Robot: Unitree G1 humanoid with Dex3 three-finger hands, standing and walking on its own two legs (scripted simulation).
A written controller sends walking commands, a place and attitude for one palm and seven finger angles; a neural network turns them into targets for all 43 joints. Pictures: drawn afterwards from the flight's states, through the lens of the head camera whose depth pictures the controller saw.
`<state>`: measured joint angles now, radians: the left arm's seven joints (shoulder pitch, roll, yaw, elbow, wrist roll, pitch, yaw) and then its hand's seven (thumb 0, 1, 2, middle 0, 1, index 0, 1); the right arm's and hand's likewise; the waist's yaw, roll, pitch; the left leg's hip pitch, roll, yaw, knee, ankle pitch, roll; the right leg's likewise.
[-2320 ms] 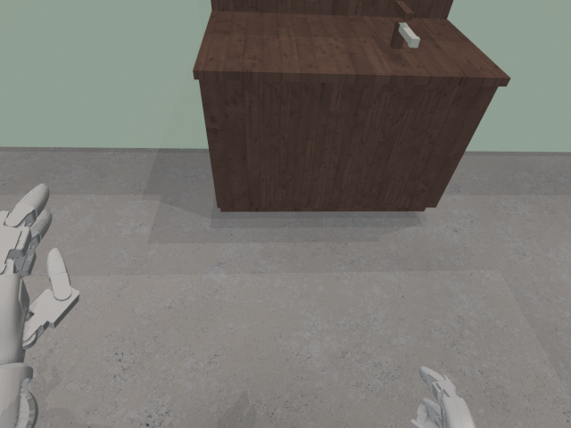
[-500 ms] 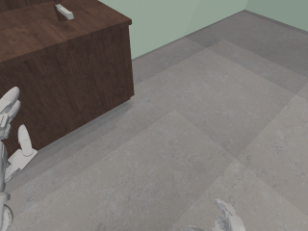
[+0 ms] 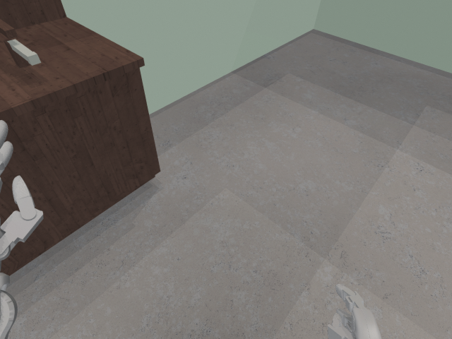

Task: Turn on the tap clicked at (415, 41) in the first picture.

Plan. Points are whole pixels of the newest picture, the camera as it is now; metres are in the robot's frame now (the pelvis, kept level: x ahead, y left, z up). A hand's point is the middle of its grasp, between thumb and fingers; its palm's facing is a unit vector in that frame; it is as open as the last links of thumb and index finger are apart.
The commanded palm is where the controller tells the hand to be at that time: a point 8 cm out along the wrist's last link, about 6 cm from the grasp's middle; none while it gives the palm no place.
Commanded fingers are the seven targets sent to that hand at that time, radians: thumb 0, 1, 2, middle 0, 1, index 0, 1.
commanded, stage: walk to a spot facing it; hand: left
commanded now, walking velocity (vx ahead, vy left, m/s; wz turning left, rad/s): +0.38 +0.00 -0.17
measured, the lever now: (32, 58) +0.85 +0.64 +0.07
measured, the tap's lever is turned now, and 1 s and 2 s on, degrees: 0 0 0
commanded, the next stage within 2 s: turn to face it in 0.76 s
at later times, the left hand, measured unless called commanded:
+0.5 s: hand (137, 132) +0.38 +0.17 +0.19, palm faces +0.40 -0.79 -0.47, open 7.4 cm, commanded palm +0.33 +0.22 +0.19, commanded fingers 0.00 0.90 0.90 -0.20 -0.30 -0.20 -0.30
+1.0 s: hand (165, 96) +0.50 +0.15 +0.18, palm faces +0.55 -0.73 -0.40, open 7.4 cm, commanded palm +0.44 +0.18 +0.19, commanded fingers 0.00 0.90 0.90 -0.20 -0.30 -0.20 -0.30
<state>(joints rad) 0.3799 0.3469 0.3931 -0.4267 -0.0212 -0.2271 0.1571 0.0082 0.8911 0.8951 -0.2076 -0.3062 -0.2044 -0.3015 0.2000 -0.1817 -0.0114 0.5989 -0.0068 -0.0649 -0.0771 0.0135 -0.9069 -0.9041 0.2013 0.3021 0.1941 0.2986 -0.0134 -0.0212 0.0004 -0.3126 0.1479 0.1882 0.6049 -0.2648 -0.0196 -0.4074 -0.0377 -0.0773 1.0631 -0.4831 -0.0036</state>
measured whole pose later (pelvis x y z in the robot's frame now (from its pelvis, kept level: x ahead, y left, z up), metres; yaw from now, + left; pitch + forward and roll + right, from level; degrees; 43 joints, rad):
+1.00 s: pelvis +0.32 -0.11 +0.00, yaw +7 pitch -2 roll +1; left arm 0.41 0.32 0.35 -0.48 -0.02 -0.21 0.16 0.01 0.89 0.89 -0.21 -0.31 -0.21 -0.30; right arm 0.22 -0.20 0.00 0.69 0.00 -0.05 -0.07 0.01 -0.90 -0.90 0.21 0.30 0.20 0.30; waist 0.03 0.04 0.07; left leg -0.49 0.07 0.06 1.12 -0.49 -0.02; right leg -0.30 -0.14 -0.20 0.68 -0.35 0.00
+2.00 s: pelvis +0.31 -0.16 +0.00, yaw +28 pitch -1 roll +0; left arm 0.44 0.36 0.35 -0.49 -0.01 -0.23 0.18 0.01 0.89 0.89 -0.21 -0.31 -0.21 -0.30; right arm 0.24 -0.22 -0.04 0.60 0.00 -0.08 -0.07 0.01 -0.91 -0.90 0.20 0.30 0.19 0.30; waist 0.00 -0.04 -0.01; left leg -0.22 0.01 0.09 0.57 -0.32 0.04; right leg -0.45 -0.08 -0.11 0.97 -0.46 0.02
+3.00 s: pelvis +0.43 -0.06 +0.00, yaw +31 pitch +0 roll +0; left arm 0.42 0.35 0.35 -0.45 -0.02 -0.21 0.14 0.01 0.89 0.89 -0.21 -0.31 -0.21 -0.30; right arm 0.19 -0.18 0.02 0.69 0.00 -0.06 -0.05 0.01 -0.90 -0.90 0.21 0.30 0.20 0.30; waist 0.02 0.05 0.05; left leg -0.43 0.06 0.06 1.10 -0.43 -0.02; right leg -0.30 -0.03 -0.18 0.61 -0.31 -0.06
